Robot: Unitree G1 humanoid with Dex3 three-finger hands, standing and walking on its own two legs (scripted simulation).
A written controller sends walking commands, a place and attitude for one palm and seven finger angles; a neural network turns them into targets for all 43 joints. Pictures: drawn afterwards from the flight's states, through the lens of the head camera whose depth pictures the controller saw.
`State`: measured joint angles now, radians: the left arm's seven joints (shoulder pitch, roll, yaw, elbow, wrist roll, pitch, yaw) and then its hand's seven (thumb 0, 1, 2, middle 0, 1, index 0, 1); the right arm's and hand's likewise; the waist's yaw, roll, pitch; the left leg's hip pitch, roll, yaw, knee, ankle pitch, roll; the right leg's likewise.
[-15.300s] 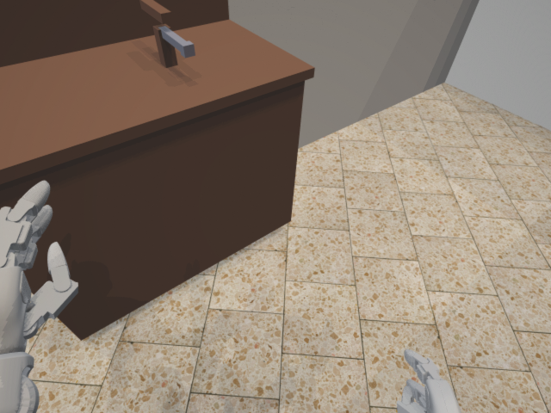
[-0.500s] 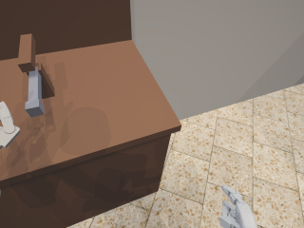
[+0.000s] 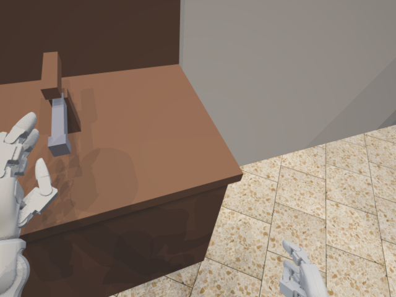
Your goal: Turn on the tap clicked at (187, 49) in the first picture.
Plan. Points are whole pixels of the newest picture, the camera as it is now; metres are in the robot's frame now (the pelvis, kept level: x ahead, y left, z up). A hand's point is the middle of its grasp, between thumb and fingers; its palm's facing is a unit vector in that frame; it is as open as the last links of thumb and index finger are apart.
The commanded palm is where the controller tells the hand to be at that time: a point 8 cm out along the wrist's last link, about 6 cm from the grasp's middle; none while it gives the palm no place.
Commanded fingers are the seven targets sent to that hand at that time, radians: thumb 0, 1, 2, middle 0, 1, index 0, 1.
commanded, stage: look again from close up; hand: left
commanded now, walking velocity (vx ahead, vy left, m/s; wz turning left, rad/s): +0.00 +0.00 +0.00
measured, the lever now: (59, 145) +0.32 +0.29 +0.14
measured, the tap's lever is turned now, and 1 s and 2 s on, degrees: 0 0 0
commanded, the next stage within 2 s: turn the palm inward beside the body in 0.30 s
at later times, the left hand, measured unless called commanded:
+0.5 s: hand (31, 160) +0.25 +0.28 +0.19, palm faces +0.44 -0.82 -0.37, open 7.4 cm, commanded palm +0.16 +0.28 +0.18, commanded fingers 0.00 0.90 0.90 -0.20 -0.30 -0.20 -0.30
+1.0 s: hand (68, 197) +0.21 +0.22 +0.17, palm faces +0.51 -0.81 -0.31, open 7.4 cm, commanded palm +0.14 +0.25 +0.18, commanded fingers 0.00 0.90 0.90 -0.20 -0.30 -0.20 -0.30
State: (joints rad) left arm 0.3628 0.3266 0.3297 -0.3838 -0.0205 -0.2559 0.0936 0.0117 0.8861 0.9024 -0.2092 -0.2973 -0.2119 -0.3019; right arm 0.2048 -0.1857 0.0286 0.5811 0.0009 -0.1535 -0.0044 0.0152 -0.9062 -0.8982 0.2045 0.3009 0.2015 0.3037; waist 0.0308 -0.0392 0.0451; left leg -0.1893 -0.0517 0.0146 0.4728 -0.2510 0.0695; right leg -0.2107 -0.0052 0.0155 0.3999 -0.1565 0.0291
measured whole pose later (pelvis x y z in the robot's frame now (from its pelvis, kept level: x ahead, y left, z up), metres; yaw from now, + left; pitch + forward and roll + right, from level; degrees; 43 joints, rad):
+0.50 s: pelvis +0.01 -0.01 +0.00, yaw +2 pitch -1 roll +0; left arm 0.11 0.47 0.37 -0.28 -0.06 -0.13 0.03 0.01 0.88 0.90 -0.22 -0.30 -0.22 -0.30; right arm 0.22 -0.20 0.06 0.60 -0.02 -0.11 -0.01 0.01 -0.91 -0.90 0.20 0.30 0.20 0.30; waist 0.08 -0.03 0.05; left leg -0.21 -0.08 -0.01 0.50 -0.26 0.05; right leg -0.25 -0.02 0.01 0.51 -0.24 0.00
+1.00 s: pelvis +0.00 -0.07 -0.02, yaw +4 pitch -1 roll +0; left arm 0.26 0.38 0.35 -0.35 -0.15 0.05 0.08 0.01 0.89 0.90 -0.20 -0.30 -0.21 -0.30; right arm 0.14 -0.25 0.02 0.69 0.02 -0.10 -0.08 0.02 -0.91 -0.90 0.20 0.30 0.20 0.30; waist 0.08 0.05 -0.03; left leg -0.29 -0.01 -0.08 0.65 -0.34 -0.02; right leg -0.31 0.05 -0.07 0.63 -0.30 -0.05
